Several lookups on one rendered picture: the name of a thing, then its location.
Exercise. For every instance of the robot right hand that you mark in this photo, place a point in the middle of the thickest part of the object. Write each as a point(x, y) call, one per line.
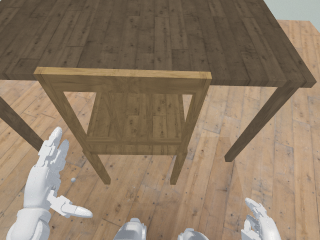
point(264, 227)

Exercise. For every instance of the table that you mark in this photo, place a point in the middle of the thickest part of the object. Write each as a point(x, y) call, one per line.
point(239, 41)

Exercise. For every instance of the left robot forearm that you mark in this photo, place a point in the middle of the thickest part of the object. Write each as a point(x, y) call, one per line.
point(31, 224)

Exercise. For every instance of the robot shin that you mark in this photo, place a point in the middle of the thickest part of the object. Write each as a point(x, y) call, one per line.
point(189, 229)
point(134, 220)

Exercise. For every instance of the robot left shin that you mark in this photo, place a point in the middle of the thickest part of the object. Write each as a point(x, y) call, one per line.
point(134, 220)

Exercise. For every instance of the robot right shin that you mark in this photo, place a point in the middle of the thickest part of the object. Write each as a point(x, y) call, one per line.
point(189, 229)

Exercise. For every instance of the robot left hand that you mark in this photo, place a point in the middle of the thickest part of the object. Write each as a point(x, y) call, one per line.
point(45, 174)

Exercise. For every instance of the chair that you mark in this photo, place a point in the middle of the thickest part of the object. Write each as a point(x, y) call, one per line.
point(135, 112)

